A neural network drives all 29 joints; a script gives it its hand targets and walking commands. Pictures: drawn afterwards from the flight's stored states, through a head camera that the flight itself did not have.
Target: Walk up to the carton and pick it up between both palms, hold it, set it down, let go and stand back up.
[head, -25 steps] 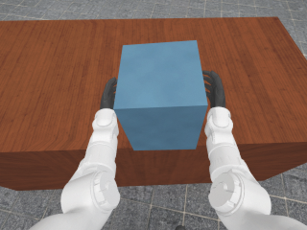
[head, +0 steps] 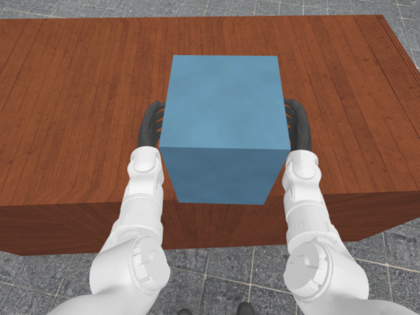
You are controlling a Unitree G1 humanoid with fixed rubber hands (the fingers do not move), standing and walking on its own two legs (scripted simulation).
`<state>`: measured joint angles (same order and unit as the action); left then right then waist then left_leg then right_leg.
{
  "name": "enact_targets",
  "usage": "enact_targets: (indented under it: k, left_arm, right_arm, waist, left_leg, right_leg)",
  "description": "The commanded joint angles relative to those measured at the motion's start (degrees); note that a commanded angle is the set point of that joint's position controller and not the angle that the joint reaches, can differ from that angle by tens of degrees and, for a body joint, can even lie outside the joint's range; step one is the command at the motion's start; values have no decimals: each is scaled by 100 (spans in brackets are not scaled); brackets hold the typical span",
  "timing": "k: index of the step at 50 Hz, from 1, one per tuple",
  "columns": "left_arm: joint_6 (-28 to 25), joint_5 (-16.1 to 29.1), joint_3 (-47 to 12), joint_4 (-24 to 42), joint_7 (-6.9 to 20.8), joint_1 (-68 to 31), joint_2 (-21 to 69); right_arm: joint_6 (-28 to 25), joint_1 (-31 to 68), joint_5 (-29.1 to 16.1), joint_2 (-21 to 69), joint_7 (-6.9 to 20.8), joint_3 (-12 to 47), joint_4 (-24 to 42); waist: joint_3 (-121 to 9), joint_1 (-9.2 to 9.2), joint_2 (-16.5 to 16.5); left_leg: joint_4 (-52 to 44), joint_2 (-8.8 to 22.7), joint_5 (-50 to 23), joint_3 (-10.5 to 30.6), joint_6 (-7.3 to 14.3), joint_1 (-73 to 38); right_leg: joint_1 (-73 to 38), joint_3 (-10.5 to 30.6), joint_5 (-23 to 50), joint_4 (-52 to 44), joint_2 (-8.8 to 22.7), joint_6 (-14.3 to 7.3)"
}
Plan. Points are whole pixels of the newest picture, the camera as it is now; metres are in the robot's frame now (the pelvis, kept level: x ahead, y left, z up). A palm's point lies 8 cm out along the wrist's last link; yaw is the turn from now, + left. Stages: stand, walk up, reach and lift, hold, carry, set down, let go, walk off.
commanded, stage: set down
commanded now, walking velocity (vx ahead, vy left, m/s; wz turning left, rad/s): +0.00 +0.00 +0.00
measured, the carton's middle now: (222, 137) +0.45 +0.00 +0.00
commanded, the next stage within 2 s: none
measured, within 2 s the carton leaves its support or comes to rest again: neither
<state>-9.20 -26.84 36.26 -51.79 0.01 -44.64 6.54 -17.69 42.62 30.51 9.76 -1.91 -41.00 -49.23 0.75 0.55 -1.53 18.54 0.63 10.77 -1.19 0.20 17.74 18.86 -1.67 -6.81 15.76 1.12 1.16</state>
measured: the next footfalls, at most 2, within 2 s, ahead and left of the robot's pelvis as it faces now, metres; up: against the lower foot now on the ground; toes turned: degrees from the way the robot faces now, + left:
none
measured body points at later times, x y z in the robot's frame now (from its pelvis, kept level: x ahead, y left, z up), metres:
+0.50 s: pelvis +0.00 +0.00 +0.00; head +0.09 +0.02 +0.44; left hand +0.43 +0.15 +0.02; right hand +0.42 -0.15 +0.04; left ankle -0.03 +0.11 -0.75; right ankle +0.00 -0.13 -0.75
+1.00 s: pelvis -0.03 +0.00 -0.03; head +0.06 +0.01 +0.41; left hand +0.44 +0.20 +0.04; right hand +0.45 -0.17 +0.06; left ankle -0.03 +0.11 -0.75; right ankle +0.00 -0.13 -0.75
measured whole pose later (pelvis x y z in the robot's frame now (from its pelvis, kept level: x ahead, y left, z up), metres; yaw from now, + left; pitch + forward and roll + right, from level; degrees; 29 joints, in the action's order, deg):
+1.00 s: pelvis -0.03 +0.00 -0.03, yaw -1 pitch +22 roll -2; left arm -20.4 14.0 -0.7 -88.6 -5.1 -61.1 -13.0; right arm -16.9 60.9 -16.0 -12.8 -4.6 -0.2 -83.1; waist -13.7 0.9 0.7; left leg 36.8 2.3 16.0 -0.2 -0.8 43.1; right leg 42.5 -2.4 -10.2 30.5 -0.1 0.5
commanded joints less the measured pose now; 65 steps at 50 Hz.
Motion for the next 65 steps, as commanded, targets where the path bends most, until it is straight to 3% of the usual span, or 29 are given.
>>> enact_targets:
  k: [1,15,21,24,27,29,33,37,40,44,53,58,65]
  left_arm:
    - [-93,-240,-1160,-132,351,-2454,2061]
    - [-155,-315,-999,-142,286,-2306,1770]
    - [-252,-219,-645,-119,-25,-2298,574]
    - [-365,383,-962,-207,-415,-2482,-600]
    - [-558,1326,-1591,-674,-705,-2938,-1154]
    - [-759,1873,-1946,-1061,-804,-3275,-1443]
    - [-1131,2668,-2490,-2030,-837,-3594,-1925]
    - [-1312,3174,-2847,-2741,-717,-3621,-2199]
    - [-1380,3452,-3091,-2955,-619,-3769,-2304]
    - [-1401,3846,-3460,-2959,-518,-4140,-2462]
    - [-1075,4729,-4396,-2646,-487,-5001,-2689]
    - [-701,4839,-4503,-2633,-474,-5216,-2877]
    - [-196,4706,-4240,-2552,-468,-5436,-3257]
  right_arm:
    - [55,2096,405,2503,684,1597,-564]
    - [53,1997,415,2154,672,1507,-533]
    - [85,1959,102,862,453,1247,-620]
    - [103,2101,-770,-395,137,1563,-814]
    - [109,2575,-1952,-840,-159,2391,-1131]
    - [91,2928,-2506,-1052,-295,2807,-1253]
    - [37,3354,-3220,-1644,-438,3297,-1578]
    - [-126,3514,-3781,-2283,-476,3621,-2128]
    - [-272,3712,-4076,-2649,-456,3737,-2445]
    - [-282,4029,-4406,-2957,-370,3893,-2590]
    - [371,4720,-5279,-3262,24,4506,-2392]
    - [779,5013,-5318,-3338,74,4509,-2272]
    - [1252,5339,-5055,-3349,-142,4292,-1942]
  waist:
    - [-2727,154,55]
    - [-2730,218,81]
    - [-2874,261,126]
    - [-3208,281,272]
    - [-3885,272,366]
    - [-4544,263,344]
    - [-5431,227,272]
    - [-5581,112,281]
    - [-5449,-7,339]
    - [-5334,-119,340]
    - [-5658,-20,518]
    - [-5602,36,323]
    - [-5496,23,-107]
  left_leg:
    - [-185,-16,-1598,-628,-52,174]
    - [-95,-2,-1749,-627,-39,74]
    - [15,-8,-1924,-657,-78,17]
    - [207,-6,-2037,-659,-136,170]
    - [519,-3,-1936,-574,-177,658]
    - [712,-6,-1797,-505,-222,1029]
    - [1149,-2,-1888,-387,-386,1305]
    - [1570,25,-2630,-276,-599,992]
    - [1766,59,-3022,-203,-720,783]
    - [1813,55,-2836,-167,-760,793]
    - [1713,49,-1728,-113,-597,989]
    - [1518,-10,-1015,-145,-400,1533]
    - [1048,-112,-366,-213,-174,2201]
  right_leg:
    - [-2556,-392,1819,446,-65,104]
    - [-2279,-371,1649,431,-93,76]
    - [-2111,-291,1601,446,-138,43]
    - [-1936,-153,1716,570,-200,-21]
    - [-1793,24,1973,832,-221,-99]
    - [-1800,106,2192,1061,-198,-128]
    - [-1632,97,2540,1477,-207,-151]
    - [-1070,-28,2890,1687,-285,-143]
    - [-597,-110,2875,1742,-336,-161]
    - [-229,-149,2511,1751,-353,-161]
    - [445,-117,1235,1717,-295,-207]
    - [102,-22,1005,1729,-219,-167]
    - [-1105,178,1189,1632,-106,-53]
